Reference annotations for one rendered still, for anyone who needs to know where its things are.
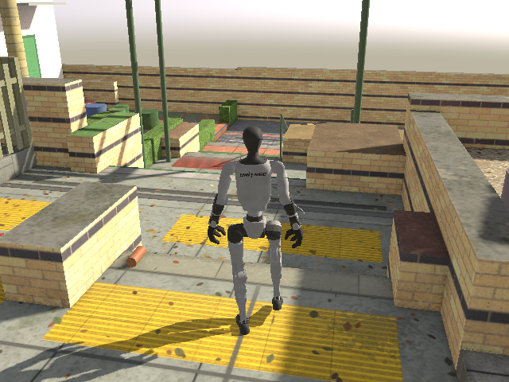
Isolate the left robot shin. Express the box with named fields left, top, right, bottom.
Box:
left=232, top=271, right=247, bottom=324

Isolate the right robot hand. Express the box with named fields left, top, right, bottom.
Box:
left=285, top=227, right=304, bottom=248

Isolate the left robot hand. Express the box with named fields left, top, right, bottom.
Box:
left=208, top=225, right=226, bottom=244

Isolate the left robot upper arm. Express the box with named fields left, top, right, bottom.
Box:
left=216, top=161, right=237, bottom=205

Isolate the right robot forearm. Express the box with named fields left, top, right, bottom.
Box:
left=284, top=193, right=301, bottom=230

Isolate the left robot forearm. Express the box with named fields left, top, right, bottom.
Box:
left=208, top=193, right=224, bottom=228

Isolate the robot head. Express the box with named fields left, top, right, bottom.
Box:
left=239, top=126, right=267, bottom=165

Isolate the right robot upper arm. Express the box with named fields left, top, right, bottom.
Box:
left=270, top=160, right=292, bottom=205

